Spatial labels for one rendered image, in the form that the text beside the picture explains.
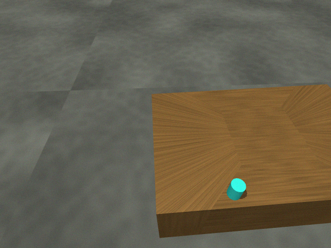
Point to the can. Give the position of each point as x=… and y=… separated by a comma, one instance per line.
x=236, y=189

